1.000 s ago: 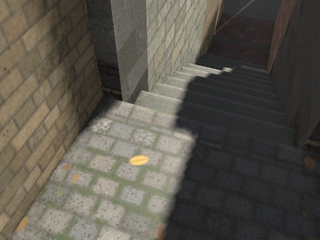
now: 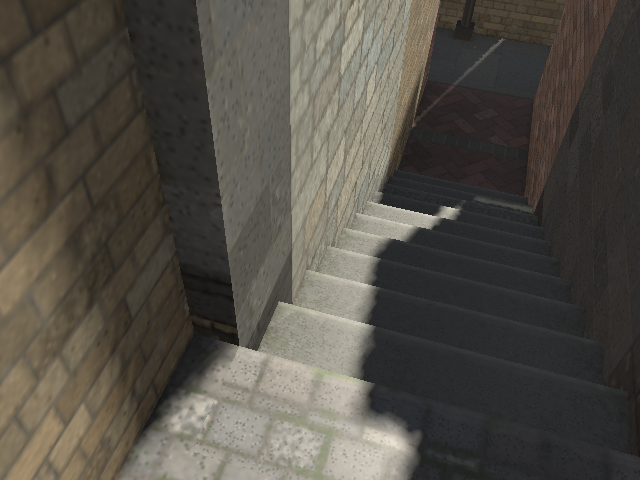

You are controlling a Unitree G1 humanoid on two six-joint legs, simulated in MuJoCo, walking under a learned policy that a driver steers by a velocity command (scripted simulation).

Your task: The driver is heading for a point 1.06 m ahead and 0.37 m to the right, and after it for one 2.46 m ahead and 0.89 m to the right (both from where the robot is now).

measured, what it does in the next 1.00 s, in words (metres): walks ahead: right foot, then left foot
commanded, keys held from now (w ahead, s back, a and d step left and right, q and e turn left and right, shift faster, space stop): w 0.66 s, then w+e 0.34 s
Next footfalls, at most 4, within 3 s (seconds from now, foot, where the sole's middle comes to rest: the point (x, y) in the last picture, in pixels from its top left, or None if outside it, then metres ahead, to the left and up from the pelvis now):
0.26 right None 0.36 -0.17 -0.79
0.68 left None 0.53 0.04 -0.79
1.12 right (463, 472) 0.55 -0.33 -0.79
1.68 left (409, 375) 0.88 -0.29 -0.95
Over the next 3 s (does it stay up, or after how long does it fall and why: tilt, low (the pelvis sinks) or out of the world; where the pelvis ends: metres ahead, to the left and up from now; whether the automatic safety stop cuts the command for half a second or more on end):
stays up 1.35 -0.56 -0.52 its command is cut before an obstacle after 0.5 s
